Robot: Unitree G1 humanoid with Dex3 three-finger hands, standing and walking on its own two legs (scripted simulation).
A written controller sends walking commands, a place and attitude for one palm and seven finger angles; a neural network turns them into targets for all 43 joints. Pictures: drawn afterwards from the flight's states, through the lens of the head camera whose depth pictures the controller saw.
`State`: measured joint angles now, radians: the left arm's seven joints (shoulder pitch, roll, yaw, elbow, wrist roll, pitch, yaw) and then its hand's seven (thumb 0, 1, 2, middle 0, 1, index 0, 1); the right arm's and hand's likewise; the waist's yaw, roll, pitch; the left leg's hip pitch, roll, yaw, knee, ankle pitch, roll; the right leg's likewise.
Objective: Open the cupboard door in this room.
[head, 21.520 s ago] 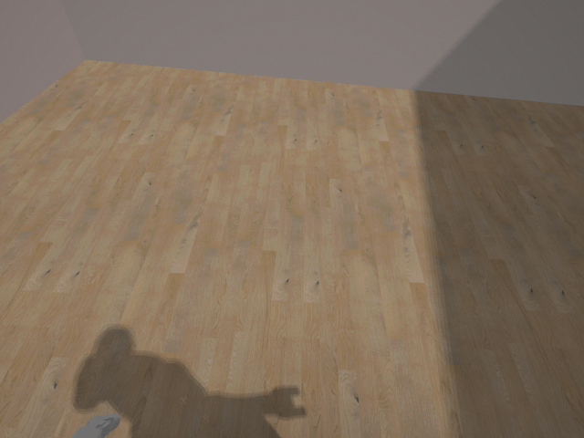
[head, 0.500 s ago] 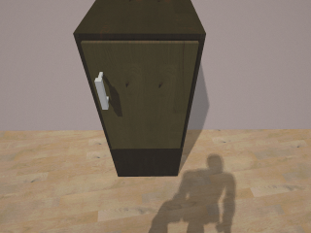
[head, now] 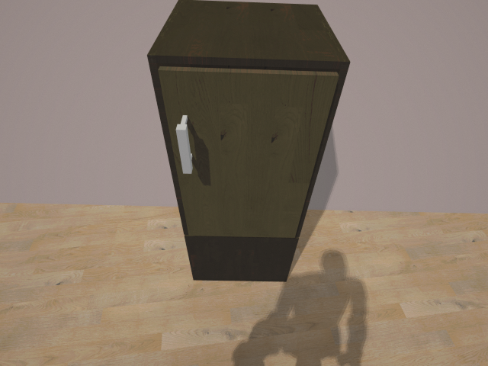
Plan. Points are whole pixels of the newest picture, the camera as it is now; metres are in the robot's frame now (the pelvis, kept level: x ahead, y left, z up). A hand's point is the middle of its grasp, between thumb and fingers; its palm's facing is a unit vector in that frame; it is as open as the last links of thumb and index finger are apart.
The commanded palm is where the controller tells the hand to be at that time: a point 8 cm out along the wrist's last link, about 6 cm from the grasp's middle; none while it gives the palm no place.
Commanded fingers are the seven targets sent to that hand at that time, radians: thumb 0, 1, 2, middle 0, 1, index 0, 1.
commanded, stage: shuffle to correct the standing spot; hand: left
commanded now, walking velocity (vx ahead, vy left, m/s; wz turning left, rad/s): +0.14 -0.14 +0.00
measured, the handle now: (186, 144) +0.58 +0.17 +0.03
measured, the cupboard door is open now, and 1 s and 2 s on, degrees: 0 0 0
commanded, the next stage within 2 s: come to a stop and stand still in 0.12 s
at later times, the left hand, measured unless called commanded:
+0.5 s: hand out of the picture +0.02 +0.10 -0.18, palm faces +0.04 -0.99 -0.16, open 7.3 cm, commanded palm none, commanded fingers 0.00 0.90 0.90 -0.20 -0.30 -0.20 -0.30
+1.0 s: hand out of the picture -0.01 +0.21 -0.18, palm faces +0.02 -0.97 -0.23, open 7.4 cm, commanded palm none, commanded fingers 0.00 0.90 0.90 -0.20 -0.30 -0.20 -0.30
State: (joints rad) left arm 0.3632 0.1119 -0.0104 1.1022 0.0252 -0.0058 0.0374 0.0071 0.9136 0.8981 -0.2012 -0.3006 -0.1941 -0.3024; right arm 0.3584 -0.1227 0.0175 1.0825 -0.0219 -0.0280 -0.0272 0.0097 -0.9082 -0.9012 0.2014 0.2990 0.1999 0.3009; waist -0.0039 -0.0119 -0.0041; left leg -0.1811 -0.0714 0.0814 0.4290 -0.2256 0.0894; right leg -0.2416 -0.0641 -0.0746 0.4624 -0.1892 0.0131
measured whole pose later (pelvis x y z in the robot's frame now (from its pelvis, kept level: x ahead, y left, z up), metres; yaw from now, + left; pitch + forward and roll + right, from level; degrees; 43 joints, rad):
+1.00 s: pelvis -0.04 +0.02 -0.01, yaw -1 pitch -4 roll +0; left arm 0.31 0.18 0.01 0.99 0.04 0.03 0.04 0.01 0.91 0.90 -0.20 -0.30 -0.20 -0.30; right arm 0.28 -0.18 -0.01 0.96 -0.03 0.02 -0.01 0.01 -0.93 -0.90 0.20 0.30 0.20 0.30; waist 0.00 0.01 0.00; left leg -0.24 -0.08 0.12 0.52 -0.22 0.13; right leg -0.32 -0.06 -0.02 0.59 -0.30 -0.02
